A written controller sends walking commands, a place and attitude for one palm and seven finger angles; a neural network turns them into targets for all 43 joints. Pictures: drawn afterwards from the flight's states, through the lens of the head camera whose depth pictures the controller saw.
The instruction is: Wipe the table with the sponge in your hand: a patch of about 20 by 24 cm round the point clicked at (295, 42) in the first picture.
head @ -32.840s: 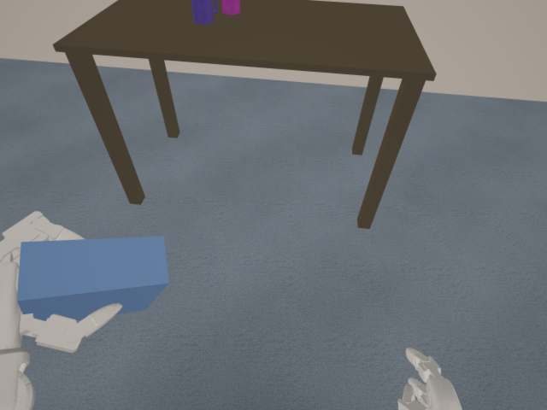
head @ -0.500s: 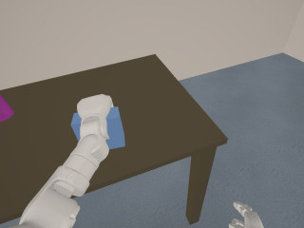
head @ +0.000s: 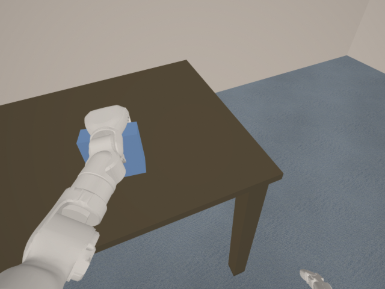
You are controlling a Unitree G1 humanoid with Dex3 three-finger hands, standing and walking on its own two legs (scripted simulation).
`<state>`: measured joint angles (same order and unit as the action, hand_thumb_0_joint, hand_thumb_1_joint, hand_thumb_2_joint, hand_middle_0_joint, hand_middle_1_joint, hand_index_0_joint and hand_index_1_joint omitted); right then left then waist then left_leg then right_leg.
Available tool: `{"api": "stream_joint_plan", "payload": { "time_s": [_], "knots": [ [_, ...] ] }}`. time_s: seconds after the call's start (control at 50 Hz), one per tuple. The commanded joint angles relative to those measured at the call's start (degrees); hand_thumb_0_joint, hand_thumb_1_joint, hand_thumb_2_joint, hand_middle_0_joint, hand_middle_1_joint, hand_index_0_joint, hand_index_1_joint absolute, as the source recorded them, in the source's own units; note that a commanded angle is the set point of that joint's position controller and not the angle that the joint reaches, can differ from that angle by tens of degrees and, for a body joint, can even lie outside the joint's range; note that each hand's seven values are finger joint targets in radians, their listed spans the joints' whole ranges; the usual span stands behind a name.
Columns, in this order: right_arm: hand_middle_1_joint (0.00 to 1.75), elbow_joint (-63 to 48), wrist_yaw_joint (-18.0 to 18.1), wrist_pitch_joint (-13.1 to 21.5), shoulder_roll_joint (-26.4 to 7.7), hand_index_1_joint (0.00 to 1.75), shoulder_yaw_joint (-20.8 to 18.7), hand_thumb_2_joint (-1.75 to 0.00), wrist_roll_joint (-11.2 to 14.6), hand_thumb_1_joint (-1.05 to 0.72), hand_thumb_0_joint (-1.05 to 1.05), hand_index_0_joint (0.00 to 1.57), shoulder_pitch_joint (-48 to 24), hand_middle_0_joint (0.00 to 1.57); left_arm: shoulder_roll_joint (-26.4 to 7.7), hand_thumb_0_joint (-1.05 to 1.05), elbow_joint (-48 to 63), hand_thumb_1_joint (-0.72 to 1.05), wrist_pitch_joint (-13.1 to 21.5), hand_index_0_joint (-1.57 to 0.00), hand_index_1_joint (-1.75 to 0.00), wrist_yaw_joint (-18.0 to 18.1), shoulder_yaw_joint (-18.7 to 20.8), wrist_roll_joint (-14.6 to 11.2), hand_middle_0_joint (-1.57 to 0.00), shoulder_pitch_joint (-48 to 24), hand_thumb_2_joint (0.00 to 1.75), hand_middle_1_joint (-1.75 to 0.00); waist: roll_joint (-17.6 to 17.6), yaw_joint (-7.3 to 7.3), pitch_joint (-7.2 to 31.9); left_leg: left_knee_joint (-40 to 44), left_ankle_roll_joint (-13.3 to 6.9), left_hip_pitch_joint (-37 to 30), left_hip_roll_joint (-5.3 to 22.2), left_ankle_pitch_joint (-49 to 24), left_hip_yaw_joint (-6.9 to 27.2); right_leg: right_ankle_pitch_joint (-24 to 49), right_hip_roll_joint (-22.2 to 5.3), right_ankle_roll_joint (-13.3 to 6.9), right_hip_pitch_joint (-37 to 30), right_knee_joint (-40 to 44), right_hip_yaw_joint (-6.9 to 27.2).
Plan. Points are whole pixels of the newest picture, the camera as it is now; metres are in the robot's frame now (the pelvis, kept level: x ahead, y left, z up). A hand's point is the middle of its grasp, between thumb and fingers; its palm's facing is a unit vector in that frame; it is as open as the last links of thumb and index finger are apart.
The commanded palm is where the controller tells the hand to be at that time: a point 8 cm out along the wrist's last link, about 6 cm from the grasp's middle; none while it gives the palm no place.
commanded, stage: wipe forward along the third lane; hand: left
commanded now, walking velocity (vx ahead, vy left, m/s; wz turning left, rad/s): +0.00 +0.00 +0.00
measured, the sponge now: (117, 158) +0.41 +0.21 +0.06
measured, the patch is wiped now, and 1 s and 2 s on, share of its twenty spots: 0.95 1.00 1.00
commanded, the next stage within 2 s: wipe back along the third lane in 0.34 s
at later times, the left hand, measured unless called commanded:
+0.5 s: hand (110, 129) +0.46 +0.22 +0.11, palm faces -0.06 -0.04 -1.00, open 9.6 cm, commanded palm +0.43 +0.23 +0.14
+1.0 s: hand (108, 136) +0.43 +0.22 +0.11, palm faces +0.06 -0.06 -1.00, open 9.6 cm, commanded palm +0.38 +0.21 +0.14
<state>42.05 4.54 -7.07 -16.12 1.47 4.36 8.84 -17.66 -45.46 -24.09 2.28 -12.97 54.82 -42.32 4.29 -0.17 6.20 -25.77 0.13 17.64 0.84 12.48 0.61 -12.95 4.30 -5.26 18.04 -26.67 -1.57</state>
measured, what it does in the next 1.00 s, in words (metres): shifts its weight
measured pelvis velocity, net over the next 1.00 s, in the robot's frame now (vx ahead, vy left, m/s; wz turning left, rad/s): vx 0.03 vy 0.05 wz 0.00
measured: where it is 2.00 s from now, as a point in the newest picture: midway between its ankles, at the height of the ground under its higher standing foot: outside the picture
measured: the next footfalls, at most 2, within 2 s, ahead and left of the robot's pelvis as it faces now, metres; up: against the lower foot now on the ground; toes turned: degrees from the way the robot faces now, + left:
none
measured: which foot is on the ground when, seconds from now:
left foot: down 0.00-1.00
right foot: down 0.00-1.00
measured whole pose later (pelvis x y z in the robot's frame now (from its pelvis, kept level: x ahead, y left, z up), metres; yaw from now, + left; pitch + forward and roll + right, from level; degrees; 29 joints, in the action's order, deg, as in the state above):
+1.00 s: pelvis +0.03 +0.05 +0.00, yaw +0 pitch +5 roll +0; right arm 39.3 0.1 -11.1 -14.5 1.0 4.8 4.6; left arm -12.0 -35.4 -34.9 7.1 -19.8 54.8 -37.0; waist 4.1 1.9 8.5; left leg -25.4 -2.2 15.3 -1.9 14.8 -0.6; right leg -14.6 1.6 -1.6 14.9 -24.8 -0.1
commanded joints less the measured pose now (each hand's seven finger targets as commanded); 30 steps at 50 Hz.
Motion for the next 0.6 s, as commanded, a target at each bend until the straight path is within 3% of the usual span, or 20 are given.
{"api": "stream_joint_plan", "payload": {
  "time_s": [0.0,0.02,0.04,0.06,0.1,0.14,0.16,0.18,0.2,0.24,0.3,0.32,0.34,0.36,0.42,0.44,0.52,0.54,0.58],
  "knots": [
    [0.3,-7.4,0.4,2.2,-6.3,0.3,-1.8,-0.9,0.0,-0.9,0.0,0.2,-6.3,0.2,-14.6,0.0,1.0,0.1,-0.2,-1.2,-1.6,2.6,3.2,3.4,-1.2,-20.4,1.3,-1.6,-9.4,-0.21,9.6,1.3,-3.1,2.4,-2.8,-3.0,-2.2,7.7,-4.7,3.5,-8.2,6.4,6.7],
    [0.3,-7.2,0.4,2.2,-6.3,0.3,-1.8,-0.9,0.0,-0.9,0.0,0.2,-5.8,0.2,-14.5,0.0,1.0,0.1,0.1,-1.2,-1.6,2.6,3.0,3.5,-1.2,-21.7,1.3,-1.6,-9.0,-0.54,10.4,1.3,-3.1,2.1,-2.7,-3.3,-2.1,8.6,-4.7,3.5,-8.3,6.2,6.4],
    [0.3,-7.2,0.4,2.1,-6.5,0.3,-1.8,-0.9,0.0,-0.9,0.0,0.2,-5.9,0.2,-17.3,0.0,0.6,0.1,0.3,-1.2,-1.6,2.5,5.5,3.9,-1.2,-21.8,1.3,-1.6,-8.7,0.28,11.3,1.7,-3.1,2.0,-2.6,-4.0,-1.5,9.0,-4.4,3.0,-8.5,6.0,6.6],
    [0.3,-7.4,0.4,2.1,-6.4,0.3,-1.8,-0.9,-0.1,-0.9,0.0,0.2,-5.4,0.2,-14.8,0.0,0.3,0.1,0.6,-1.2,-1.6,2.6,3.0,3.9,-1.2,-22.9,1.3,-1.6,-8.4,-0.68,11.3,1.3,-3.3,1.8,-2.7,-4.2,-1.9,9.7,-4.5,3.3,-8.5,5.7,5.9],
    [0.3,-7.3,0.1,2.1,-6.5,0.3,-2.1,-0.9,-0.1,-0.9,0.0,0.2,-4.7,0.2,-15.0,0.0,-0.6,0.1,0.8,-1.2,-1.6,2.7,3.4,3.9,-1.2,-21.7,1.3,-1.6,-9.4,-0.73,11.7,0.9,-3.3,2.1,-2.7,-4.8,-2.4,12.1,-4.7,3.6,-9.3,5.7,6.3],
    [0.3,-7.2,0.1,1.8,-6.8,0.3,-2.0,-0.9,-0.1,-0.9,0.0,0.2,-4.5,0.2,-17.8,0.0,-0.6,0.1,1.2,-1.2,-1.6,2.6,5.7,4.3,-1.2,-22.6,1.3,-1.6,-7.9,0.01,13.4,1.2,-3.2,2.1,-2.7,-5.9,-1.8,13.7,-4.5,2.9,-9.8,5.2,6.4],
    [0.3,-7.4,0.1,1.8,-6.6,0.3,-2.2,-0.9,-0.2,-0.9,0.0,0.2,-4.2,0.2,-15.5,0.0,-0.7,0.1,1.5,-1.2,-1.6,2.8,3.7,4.1,-1.2,-23.1,1.3,-1.6,-8.8,-0.97,12.9,1.0,-3.4,2.0,-2.7,-5.4,-2.2,13.1,-4.6,3.4,-9.6,5.3,5.9],
    [0.3,-7.0,0.1,1.8,-6.7,0.3,-2.2,-0.9,-0.1,-0.9,0.0,0.2,-3.7,0.2,-15.8,0.0,-2.0,0.1,1.6,-1.2,-1.6,2.9,4.1,4.4,-1.2,-23.0,1.3,-1.6,-9.0,-1.08,11.7,1.2,-3.3,2.4,-2.6,-4.8,-2.0,11.9,-4.4,3.4,-8.5,5.5,5.4],
    [0.3,-7.1,0.0,1.9,-6.7,0.3,-2.2,-0.9,0.0,-0.9,0.0,0.2,-3.8,0.2,-13.9,0.0,-2.3,0.1,1.6,-1.2,-1.6,2.9,2.3,4.3,-1.2,-24.3,1.3,-1.6,-8.4,-1.88,10.2,1.2,-3.3,2.5,-2.6,-3.9,-2.2,10.6,-4.4,3.5,-6.9,5.9,5.4],
    [0.3,-6.6,0.0,2.0,-7.1,0.3,-2.2,-0.9,-0.2,-0.9,0.0,0.2,-3.5,0.2,-18.2,0.0,-2.8,0.1,1.9,-1.2,-1.6,3.1,5.9,4.2,-1.2,-25.4,1.3,-1.6,-8.7,-1.14,11.1,1.5,-3.3,2.8,-2.5,-4.1,-1.5,10.4,-4.2,3.1,-7.1,6.0,5.9],
    [0.3,-6.3,-0.2,2.0,-7.0,0.3,-2.5,-0.9,-0.3,-0.9,0.0,0.2,-2.1,0.2,-15.7,0.0,-4.0,0.1,2.2,-1.2,-1.6,3.8,4.2,4.3,-1.2,-25.9,1.3,-1.6,-9.2,-2.05,12.6,0.7,-3.3,2.4,-2.6,-5.7,-2.1,13.9,-4.3,3.4,-7.9,4.9,4.9],
    [0.3,-6.3,-0.3,2.0,-6.9,0.3,-2.7,-0.9,-0.4,-0.9,0.0,0.2,-1.9,0.2,-14.8,0.0,-3.8,0.1,2.4,-1.2,-1.6,3.9,3.8,4.3,-1.2,-25.5,1.3,-1.6,-8.4,-1.85,13.8,0.6,-3.3,2.1,-2.6,-6.1,-2.3,14.5,-4.3,3.4,-8.1,4.7,4.8],
    [0.3,-6.3,-0.3,1.9,-7.0,0.3,-2.7,-0.9,-0.5,-0.9,0.0,0.2,-1.9,0.2,-16.2,0.0,-4.1,0.1,2.5,-1.2,-1.6,3.9,5.7,4.4,-1.2,-24.6,1.3,-1.6,-8.8,-1.06,14.5,0.9,-3.3,2.0,-2.5,-7.3,-1.7,15.5,-4.0,2.9,-8.4,4.5,4.7],
    [0.3,-6.4,-0.4,1.8,-7.1,0.3,-2.7,-0.9,-0.5,-0.9,0.0,0.2,-1.6,0.2,-15.5,0.0,-4.5,0.1,2.5,-1.2,-1.6,4.1,4.7,4.4,-1.2,-24.1,1.3,-1.6,-9.2,-1.31,14.7,0.7,-3.4,1.9,-2.6,-7.6,-2.0,16.1,-4.0,3.2,-8.8,4.3,4.4],
    [0.3,-6.1,-0.7,1.8,-7.0,0.3,-2.8,-0.9,-0.5,-0.9,0.0,0.2,-1.5,0.2,-14.6,0.0,-5.2,0.1,2.1,-1.2,-1.6,4.8,4.2,4.4,-1.2,-25.6,1.3,-1.6,-8.7,-1.96,12.9,0.7,-3.4,2.1,-2.5,-6.5,-2.3,14.8,-4.0,3.3,-7.2,4.8,4.2],
    [0.3,-6.4,-0.8,1.7,-7.0,0.3,-2.8,-0.9,-0.6,-0.9,0.0,0.2,-1.8,0.2,-15.7,0.0,-4.5,0.1,2.3,-1.2,-1.6,4.7,6.1,4.0,-1.2,-23.7,1.3,-1.6,-8.4,-0.47,14.6,1.2,-3.3,2.1,-2.5,-7.7,-1.8,15.6,-3.8,2.8,-8.4,4.5,4.1],
    [0.3,-7.3,-1.3,1.5,-6.4,0.3,-3.1,-0.9,-0.4,-0.9,0.0,0.2,-2.8,0.2,-9.9,0.0,-2.5,0.1,1.7,-1.2,-1.6,4.9,2.4,3.1,-1.2,-20.7,1.3,-1.6,-8.6,-0.7,13.7,1.2,-3.4,0.4,-2.4,-7.8,-2.4,15.1,-3.7,3.0,-8.0,4.9,3.3],
    [0.3,-7.4,-1.3,1.5,-6.4,0.3,-3.0,-0.9,-0.3,-0.9,0.0,0.2,-3.3,0.2,-10.9,0.0,-2.0,0.1,1.6,-1.2,-1.6,4.9,3.9,2.9,-1.2,-19.8,1.3,-1.6,-8.7,0.08,14.1,1.6,-3.4,0.3,-2.2,-8.7,-1.8,15.3,-3.5,2.6,-8.0,4.9,3.2],
    [0.3,-7.8,-1.5,1.1,-6.5,0.3,-2.9,-0.9,-0.2,-0.9,0.0,0.2,-4.1,0.2,-9.8,0.0,-1.2,0.1,0.5,-1.2,-1.6,5.2,2.9,2.7,-1.2,-17.9,1.3,-1.6,-9.0,0.3,13.1,1.9,-3.4,-0.2,-2.3,-8.4,-1.9,14.1,-3.3,2.7,-7.9,4.8,2.5]
  ]
}}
